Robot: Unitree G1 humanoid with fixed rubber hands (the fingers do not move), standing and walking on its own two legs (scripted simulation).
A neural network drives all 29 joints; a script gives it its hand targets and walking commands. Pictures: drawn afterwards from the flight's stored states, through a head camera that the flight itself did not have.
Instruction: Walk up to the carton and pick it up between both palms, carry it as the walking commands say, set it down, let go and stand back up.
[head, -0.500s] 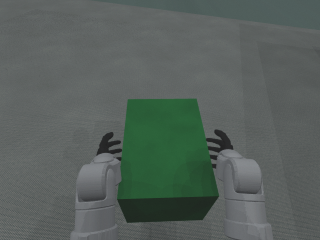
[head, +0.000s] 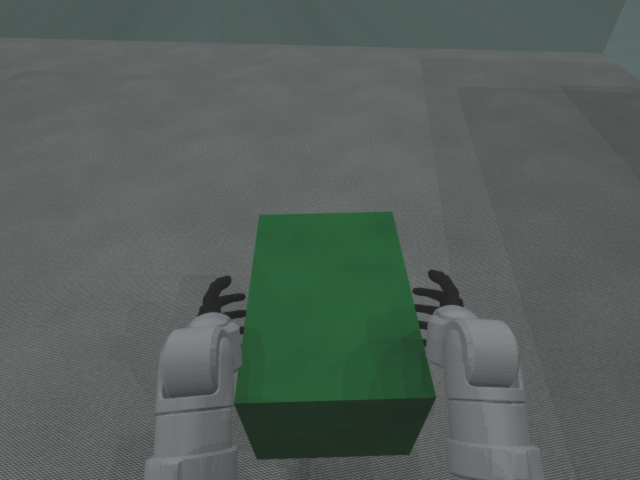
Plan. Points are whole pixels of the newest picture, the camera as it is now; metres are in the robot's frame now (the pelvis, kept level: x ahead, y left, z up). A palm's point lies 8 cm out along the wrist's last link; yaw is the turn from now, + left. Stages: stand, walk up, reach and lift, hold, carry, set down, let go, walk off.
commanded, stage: carry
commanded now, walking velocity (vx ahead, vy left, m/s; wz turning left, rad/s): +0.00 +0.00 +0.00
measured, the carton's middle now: (329, 327) +0.35 -0.01 +0.01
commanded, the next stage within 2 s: hold in 1.78 s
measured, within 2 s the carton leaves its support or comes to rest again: neither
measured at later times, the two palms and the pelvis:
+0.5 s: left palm (189, 359) +0.26 +0.15 +0.09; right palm (434, 338) +0.27 -0.12 +0.09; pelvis -0.02 +0.01 +0.00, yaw +1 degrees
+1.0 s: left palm (223, 344) +0.28 +0.12 +0.10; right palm (464, 333) +0.28 -0.16 +0.09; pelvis -0.01 -0.02 +0.01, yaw +1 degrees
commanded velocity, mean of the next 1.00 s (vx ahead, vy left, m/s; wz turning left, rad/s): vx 0.00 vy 0.00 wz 0.00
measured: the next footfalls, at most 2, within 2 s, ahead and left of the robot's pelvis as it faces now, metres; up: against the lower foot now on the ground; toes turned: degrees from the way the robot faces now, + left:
none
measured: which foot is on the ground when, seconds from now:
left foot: down 0.00-1.00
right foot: down 0.00-1.00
